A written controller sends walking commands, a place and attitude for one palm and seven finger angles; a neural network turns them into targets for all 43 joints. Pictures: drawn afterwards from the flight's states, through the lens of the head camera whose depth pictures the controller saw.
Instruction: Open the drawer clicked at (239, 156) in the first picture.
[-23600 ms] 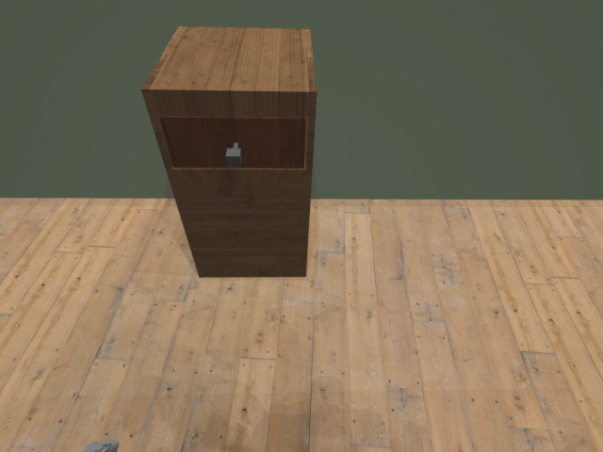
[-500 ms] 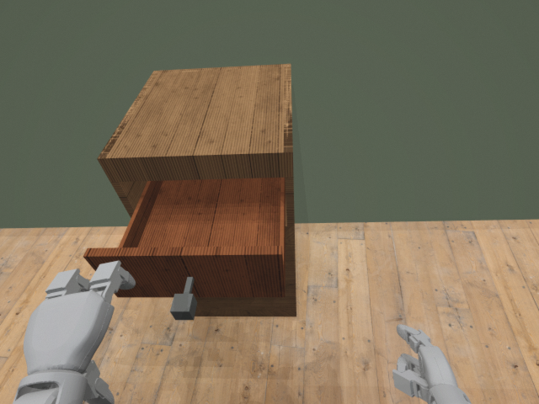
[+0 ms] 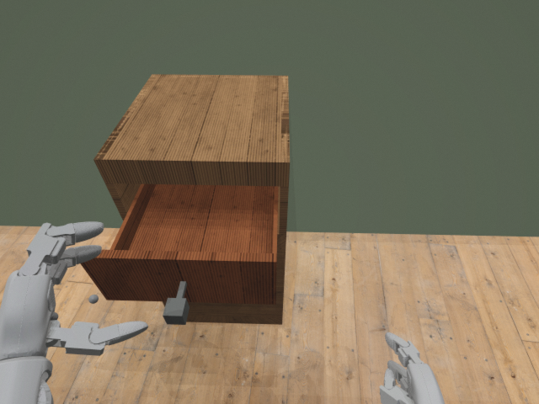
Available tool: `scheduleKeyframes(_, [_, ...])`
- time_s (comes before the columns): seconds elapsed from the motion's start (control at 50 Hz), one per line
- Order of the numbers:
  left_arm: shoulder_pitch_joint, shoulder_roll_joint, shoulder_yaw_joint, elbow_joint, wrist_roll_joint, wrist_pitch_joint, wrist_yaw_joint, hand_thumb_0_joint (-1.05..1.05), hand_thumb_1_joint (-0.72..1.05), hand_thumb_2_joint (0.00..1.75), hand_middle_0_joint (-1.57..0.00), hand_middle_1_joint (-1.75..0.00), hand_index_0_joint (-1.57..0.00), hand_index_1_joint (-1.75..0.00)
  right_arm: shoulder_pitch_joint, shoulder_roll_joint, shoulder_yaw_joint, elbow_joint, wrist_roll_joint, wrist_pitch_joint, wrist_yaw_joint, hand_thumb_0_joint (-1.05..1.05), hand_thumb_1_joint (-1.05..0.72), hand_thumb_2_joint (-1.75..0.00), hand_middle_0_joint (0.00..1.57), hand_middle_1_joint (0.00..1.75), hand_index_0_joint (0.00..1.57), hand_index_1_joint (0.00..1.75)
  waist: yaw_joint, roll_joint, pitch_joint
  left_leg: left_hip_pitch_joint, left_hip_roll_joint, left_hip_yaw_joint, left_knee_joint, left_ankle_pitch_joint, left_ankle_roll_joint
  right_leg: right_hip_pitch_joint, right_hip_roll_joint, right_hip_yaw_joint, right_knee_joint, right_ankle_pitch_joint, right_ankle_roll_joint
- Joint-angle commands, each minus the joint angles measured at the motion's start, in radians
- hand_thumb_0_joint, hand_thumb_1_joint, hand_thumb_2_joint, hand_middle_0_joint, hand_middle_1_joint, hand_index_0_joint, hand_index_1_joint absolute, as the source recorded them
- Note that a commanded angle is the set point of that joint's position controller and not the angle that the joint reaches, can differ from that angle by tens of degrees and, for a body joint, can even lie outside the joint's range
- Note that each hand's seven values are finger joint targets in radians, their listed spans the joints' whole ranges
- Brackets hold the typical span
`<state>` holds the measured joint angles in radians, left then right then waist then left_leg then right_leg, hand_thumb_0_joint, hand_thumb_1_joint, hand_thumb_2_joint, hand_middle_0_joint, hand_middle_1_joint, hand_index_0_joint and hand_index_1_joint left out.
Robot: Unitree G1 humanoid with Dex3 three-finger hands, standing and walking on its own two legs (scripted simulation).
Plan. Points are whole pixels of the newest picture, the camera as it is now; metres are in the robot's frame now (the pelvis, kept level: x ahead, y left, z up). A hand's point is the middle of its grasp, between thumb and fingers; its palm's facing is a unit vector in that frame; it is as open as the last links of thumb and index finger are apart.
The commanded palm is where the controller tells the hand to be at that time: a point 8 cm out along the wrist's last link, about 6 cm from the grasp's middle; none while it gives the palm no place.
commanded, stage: draw the hand back to the body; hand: left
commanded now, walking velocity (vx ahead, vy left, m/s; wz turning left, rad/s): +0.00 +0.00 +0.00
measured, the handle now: (179, 301) +0.32 +0.23 -0.13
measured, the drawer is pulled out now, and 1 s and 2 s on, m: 0.21 0.21 0.21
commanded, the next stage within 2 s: step back with the hand held close in 0.66 s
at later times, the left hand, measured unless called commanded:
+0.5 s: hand (79, 296) +0.17 +0.23 +0.16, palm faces +0.41 -0.83 -0.39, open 8.4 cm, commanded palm +0.12 +0.27 +0.18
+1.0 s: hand (80, 316) +0.16 +0.23 +0.14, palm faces +0.38 -0.82 -0.42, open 7.5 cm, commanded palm +0.09 +0.28 +0.18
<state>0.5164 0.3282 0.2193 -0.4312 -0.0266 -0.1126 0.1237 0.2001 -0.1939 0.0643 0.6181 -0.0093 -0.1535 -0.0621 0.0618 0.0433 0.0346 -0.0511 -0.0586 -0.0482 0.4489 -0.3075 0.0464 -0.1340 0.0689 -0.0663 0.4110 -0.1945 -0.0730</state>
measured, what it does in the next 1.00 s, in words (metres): stands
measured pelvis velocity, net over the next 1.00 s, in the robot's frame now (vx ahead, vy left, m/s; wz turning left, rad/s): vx -0.02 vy -0.01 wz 0.06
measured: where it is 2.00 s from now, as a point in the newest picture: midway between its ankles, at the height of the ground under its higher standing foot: outside the picture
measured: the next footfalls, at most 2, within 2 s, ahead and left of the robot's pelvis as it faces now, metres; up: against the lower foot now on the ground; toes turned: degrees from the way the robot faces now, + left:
right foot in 1.82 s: -0.19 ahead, -0.13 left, +0.00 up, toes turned -2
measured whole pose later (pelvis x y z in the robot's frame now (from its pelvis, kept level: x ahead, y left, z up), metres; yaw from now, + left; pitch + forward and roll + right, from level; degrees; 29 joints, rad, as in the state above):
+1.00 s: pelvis -0.02 -0.01 -0.01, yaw +3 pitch +1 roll -2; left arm 0.60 0.33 0.31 -0.54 -0.02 -0.19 0.14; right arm 0.19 -0.24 -0.01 0.60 -0.01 -0.06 -0.07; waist -0.02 0.03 0.01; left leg -0.27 -0.03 -0.08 0.58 -0.34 0.02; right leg -0.31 0.07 -0.14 0.45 -0.17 -0.09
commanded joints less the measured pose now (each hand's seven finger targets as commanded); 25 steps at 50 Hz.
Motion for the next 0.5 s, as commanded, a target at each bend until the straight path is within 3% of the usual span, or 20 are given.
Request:
scheduleKeyframes(0.0, [-0.025,0.120,0.108,-0.188,-0.023,-0.084,-0.007,0.00,0.13,0.57,-0.25,-0.80,-0.25,-0.80,-0.146,-0.110,-0.062,-0.152,0.005,-0.060,-0.003,0.00,-0.90,-0.90,0.20,0.30,0.20,0.30,-0.001,0.026,-0.062,-0.150,0.067,-0.009,-0.106,0.252,-0.044,0.122,-0.072,0.050,-0.060,0.106,0.036])
scheduleKeyframes(0.06, [-0.034,0.144,0.131,-0.238,-0.024,-0.097,-0.006,0.00,0.23,0.62,-0.25,-0.73,-0.25,-0.73,-0.143,-0.116,-0.068,-0.153,0.004,-0.063,-0.001,0.00,-0.90,-0.90,0.20,0.30,0.20,0.30,-0.001,0.030,-0.123,-0.141,0.065,-0.009,-0.100,0.288,-0.046,0.157,-0.074,0.051,-0.049,0.147,0.038])
scheduleKeyframes(0.12, [-0.041,0.158,0.147,-0.246,-0.028,-0.098,-0.003,0.00,0.34,0.66,-0.24,-0.66,-0.24,-0.66,-0.148,-0.116,-0.070,-0.151,0.007,-0.061,-0.007,0.00,-0.90,-0.90,0.20,0.30,0.20,0.30,-0.002,0.028,-0.126,-0.138,0.063,-0.004,-0.097,0.275,-0.041,0.154,-0.075,0.058,-0.059,0.145,0.041])
scheduleKeyframes(0.18, [-0.057,0.186,0.179,-0.251,-0.028,-0.101,0.002,0.00,0.44,0.70,-0.23,-0.59,-0.23,-0.59,-0.153,-0.119,-0.075,-0.146,0.008,-0.061,-0.012,0.00,-0.90,-0.90,0.20,0.30,0.20,0.30,0.000,0.020,-0.112,-0.134,0.058,-0.002,-0.096,0.270,-0.042,0.143,-0.071,0.065,-0.080,0.140,0.042])
scheduleKeyframes(0.3, [-0.085,0.169,0.181,-0.204,-0.036,-0.107,0.000,0.00,0.65,0.80,-0.22,-0.46,-0.22,-0.46,-0.163,-0.111,-0.072,-0.134,0.013,-0.059,-0.018,0.00,-0.90,-0.90,0.20,0.30,0.20,0.30,-0.005,0.014,-0.030,-0.143,0.058,-0.006,-0.116,0.188,-0.035,0.096,-0.075,0.071,-0.116,0.037,0.044])
scheduleKeyframes(0.36, [-0.082,0.167,0.182,-0.204,-0.038,-0.112,-0.002,0.00,0.76,0.84,-0.21,-0.39,-0.21,-0.39,-0.162,-0.113,-0.075,-0.135,0.013,-0.059,-0.018,0.00,-0.90,-0.90,0.20,0.30,0.20,0.30,-0.001,0.002,-0.054,-0.134,0.058,-0.004,-0.113,0.176,-0.029,0.107,-0.077,0.080,-0.120,0.016,0.046])
scheduleKeyframes(0.4, [-0.073,0.146,0.162,-0.192,-0.039,-0.112,-0.007,0.00,0.83,0.87,-0.21,-0.34,-0.21,-0.34,-0.163,-0.110,-0.074,-0.132,0.013,-0.061,-0.015,0.00,-0.90,-0.90,0.20,0.30,0.20,0.30,-0.006,0.030,-0.039,-0.133,0.055,0.002,-0.113,0.165,-0.030,0.095,-0.080,0.084,-0.130,0.002,0.047])
scheduleKeyframes(0.48, [-0.072,0.171,0.184,-0.204,-0.040,-0.112,-0.005,0.00,0.90,0.90,-0.20,-0.30,-0.20,-0.30,-0.165,-0.117,-0.080,-0.132,0.010,-0.059,-0.015,0.00,-0.90,-0.90,0.20,0.30,0.20,0.30,0.000,0.002,-0.070,-0.132,0.053,0.004,-0.102,0.184,-0.027,0.116,-0.081,0.095,-0.132,0.027,0.049])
